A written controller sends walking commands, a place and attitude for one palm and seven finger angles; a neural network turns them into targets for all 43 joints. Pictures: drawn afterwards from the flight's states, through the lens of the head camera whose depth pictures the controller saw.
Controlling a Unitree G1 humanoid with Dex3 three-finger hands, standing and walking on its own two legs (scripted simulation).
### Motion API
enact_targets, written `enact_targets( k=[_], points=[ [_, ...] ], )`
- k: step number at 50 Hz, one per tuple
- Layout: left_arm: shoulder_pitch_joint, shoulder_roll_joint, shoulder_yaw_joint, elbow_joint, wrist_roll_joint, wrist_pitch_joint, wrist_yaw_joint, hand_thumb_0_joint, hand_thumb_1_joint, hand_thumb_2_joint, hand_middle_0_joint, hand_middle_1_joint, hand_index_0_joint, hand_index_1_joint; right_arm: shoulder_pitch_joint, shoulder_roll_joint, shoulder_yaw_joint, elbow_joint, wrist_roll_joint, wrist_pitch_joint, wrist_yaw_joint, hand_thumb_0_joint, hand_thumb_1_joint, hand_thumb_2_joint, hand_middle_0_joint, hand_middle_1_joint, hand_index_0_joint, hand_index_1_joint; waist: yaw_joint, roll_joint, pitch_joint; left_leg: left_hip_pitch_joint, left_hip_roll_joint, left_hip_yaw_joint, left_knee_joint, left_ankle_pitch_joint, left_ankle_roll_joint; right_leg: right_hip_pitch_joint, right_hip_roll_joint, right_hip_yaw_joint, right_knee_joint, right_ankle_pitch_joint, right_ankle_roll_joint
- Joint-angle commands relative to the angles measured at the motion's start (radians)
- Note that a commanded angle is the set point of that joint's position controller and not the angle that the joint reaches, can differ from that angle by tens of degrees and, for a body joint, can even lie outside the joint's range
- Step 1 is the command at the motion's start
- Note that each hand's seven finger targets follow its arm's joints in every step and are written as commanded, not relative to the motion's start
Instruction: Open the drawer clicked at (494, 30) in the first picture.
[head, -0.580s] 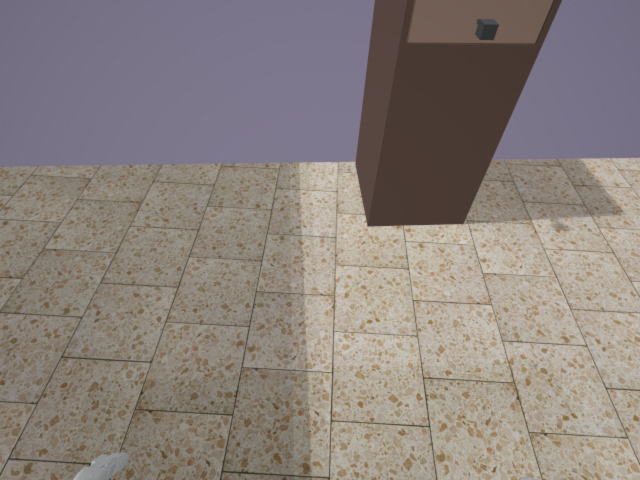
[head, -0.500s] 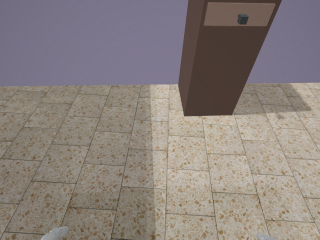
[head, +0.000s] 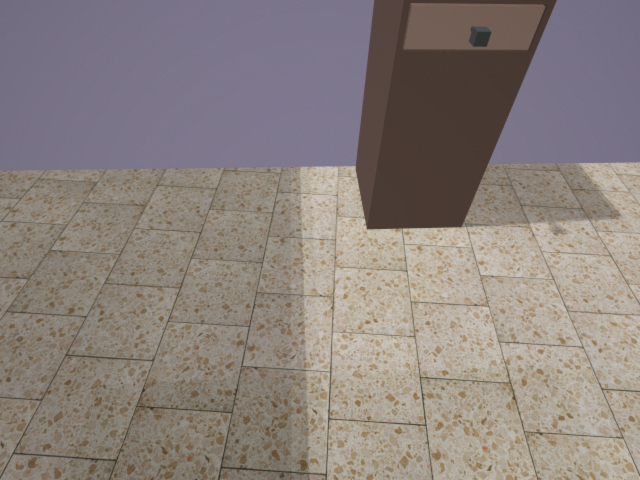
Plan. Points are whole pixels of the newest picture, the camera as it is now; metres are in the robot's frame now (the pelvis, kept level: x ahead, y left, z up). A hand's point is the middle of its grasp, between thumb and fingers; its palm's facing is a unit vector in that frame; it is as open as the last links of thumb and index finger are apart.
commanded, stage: stand and wait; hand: left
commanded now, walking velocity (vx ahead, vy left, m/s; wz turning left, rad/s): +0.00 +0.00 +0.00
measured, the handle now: (477, 33) +1.25 -0.38 +0.07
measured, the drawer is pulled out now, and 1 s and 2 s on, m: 0.00 0.00 0.00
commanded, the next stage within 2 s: look at it before walking up in 0.24 s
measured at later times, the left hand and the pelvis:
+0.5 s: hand out of the picture +0.07 +0.23 -0.15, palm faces -0.03 -0.94 -0.33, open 7.4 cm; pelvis -0.01 -0.01 +0.00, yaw +0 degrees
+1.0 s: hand out of the picture +0.07 +0.23 -0.15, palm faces -0.03 -0.94 -0.33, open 7.4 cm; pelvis +0.00 -0.01 +0.00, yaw +0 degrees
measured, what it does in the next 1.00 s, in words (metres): stands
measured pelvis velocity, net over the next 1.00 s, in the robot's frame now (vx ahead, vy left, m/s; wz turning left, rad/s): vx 0.00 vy -0.01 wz -0.01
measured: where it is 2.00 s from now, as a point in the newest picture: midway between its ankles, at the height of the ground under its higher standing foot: outside the picture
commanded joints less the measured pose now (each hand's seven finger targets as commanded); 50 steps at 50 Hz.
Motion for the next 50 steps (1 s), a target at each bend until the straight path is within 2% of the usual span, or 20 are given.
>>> enact_targets(
  k=[1,4,17,21,24,36,44,48,50],
  points=[
    [-0.058,0.198,0.039,-0.063,-0.002,-0.027,0.013,0.000,0.900,0.900,-0.200,-0.300,-0.200,-0.300,-0.072,-0.205,-0.041,-0.061,0.003,-0.028,-0.008,0.000,-0.900,-0.900,0.200,0.300,0.200,0.300,0.000,0.013,-0.062,-0.017,0.127,-0.109,-0.100,0.094,0.023,0.007,-0.092,0.080,-0.085,0.082,-0.049],
    [-0.064,0.200,0.039,-0.056,-0.003,-0.029,0.013,0.000,0.900,0.900,-0.200,-0.300,-0.200,-0.300,-0.062,-0.204,-0.040,-0.049,0.002,-0.029,-0.008,0.000,-0.900,-0.900,0.200,0.300,0.200,0.300,-0.003,-0.007,-0.060,-0.019,0.127,-0.109,-0.101,0.106,0.019,0.009,-0.094,0.087,-0.091,0.092,-0.051],
    [-0.067,0.201,0.039,-0.043,-0.001,-0.031,0.014,0.000,0.900,0.900,-0.200,-0.300,-0.200,-0.300,-0.053,-0.200,-0.037,-0.024,0.002,-0.028,-0.006,0.000,-0.900,-0.900,0.200,0.300,0.200,0.300,-0.002,-0.003,-0.042,-0.026,0.128,-0.110,-0.117,0.071,0.013,-0.012,-0.094,0.099,-0.114,0.038,-0.052],
    [-0.065,0.201,0.041,-0.045,-0.001,-0.033,0.013,0.000,0.900,0.900,-0.200,-0.300,-0.200,-0.300,-0.049,-0.198,-0.037,-0.025,0.002,-0.026,-0.005,0.000,-0.900,-0.900,0.200,0.300,0.200,0.300,-0.001,-0.020,-0.043,-0.024,0.125,-0.106,-0.108,0.073,0.010,-0.019,-0.097,0.106,-0.125,0.027,-0.054],
    [-0.069,0.198,0.040,-0.045,-0.001,-0.033,0.012,0.000,0.900,0.900,-0.200,-0.300,-0.200,-0.300,-0.051,-0.197,-0.037,-0.023,0.000,-0.027,-0.005,0.000,-0.900,-0.900,0.200,0.300,0.200,0.300,-0.003,-0.004,-0.041,-0.018,0.127,-0.106,-0.112,0.071,0.009,-0.027,-0.096,0.108,-0.127,0.022,-0.054],
    [-0.061,0.199,0.040,-0.040,-0.002,-0.036,0.013,0.000,0.900,0.900,-0.200,-0.300,-0.200,-0.300,-0.054,-0.199,-0.036,-0.023,0.003,-0.029,-0.007,0.000,-0.900,-0.900,0.200,0.300,0.200,0.300,-0.002,0.004,-0.078,0.008,0.136,-0.101,-0.101,0.150,0.008,0.008,-0.095,0.098,-0.108,0.137,-0.055],
    [-0.061,0.199,0.038,-0.036,-0.002,-0.036,0.013,0.000,0.900,0.900,-0.200,-0.300,-0.200,-0.300,-0.062,-0.199,-0.035,-0.019,0.003,-0.029,-0.009,0.000,-0.900,-0.900,0.200,0.300,0.200,0.300,-0.001,0.000,-0.068,0.015,0.137,-0.100,-0.107,0.162,0.007,0.012,-0.097,0.096,-0.113,0.156,-0.053],
    [-0.062,0.199,0.039,-0.035,-0.002,-0.036,0.014,0.000,0.900,0.900,-0.200,-0.300,-0.200,-0.300,-0.062,-0.201,-0.035,-0.021,0.003,-0.031,-0.010,0.000,-0.900,-0.900,0.200,0.300,0.200,0.300,-0.001,0.007,-0.085,0.027,0.141,-0.100,-0.107,0.196,0.007,0.030,-0.097,0.090,-0.107,0.194,-0.053],
    [-0.067,0.195,0.042,-0.044,-0.001,-0.029,0.012,0.000,0.900,0.900,-0.200,-0.300,-0.200,-0.300,-0.056,-0.196,-0.039,-0.024,0.001,-0.028,-0.014,0.000,-0.900,-0.900,0.200,0.300,0.200,0.300,-0.004,0.012,-0.071,0.040,0.146,-0.081,-0.092,0.192,0.004,0.003,-0.090,0.103,-0.097,0.214,-0.055]
  ],
)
